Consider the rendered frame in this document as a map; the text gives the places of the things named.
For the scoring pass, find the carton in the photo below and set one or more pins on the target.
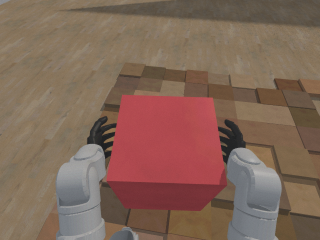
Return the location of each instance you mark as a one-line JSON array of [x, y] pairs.
[[166, 153]]

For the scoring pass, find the robot left shin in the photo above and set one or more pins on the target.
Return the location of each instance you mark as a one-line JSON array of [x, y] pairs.
[[126, 228]]

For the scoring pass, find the robot left hand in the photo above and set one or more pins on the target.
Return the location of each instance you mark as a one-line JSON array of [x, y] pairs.
[[96, 135]]

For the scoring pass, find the left robot thigh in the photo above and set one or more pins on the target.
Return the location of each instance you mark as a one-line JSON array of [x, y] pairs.
[[124, 235]]

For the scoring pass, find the robot right hand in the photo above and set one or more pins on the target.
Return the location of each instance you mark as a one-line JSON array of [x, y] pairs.
[[235, 139]]

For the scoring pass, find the robot left forearm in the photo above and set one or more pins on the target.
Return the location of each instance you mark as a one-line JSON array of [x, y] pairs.
[[78, 195]]

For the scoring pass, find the robot right forearm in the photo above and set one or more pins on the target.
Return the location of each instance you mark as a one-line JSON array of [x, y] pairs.
[[257, 197]]

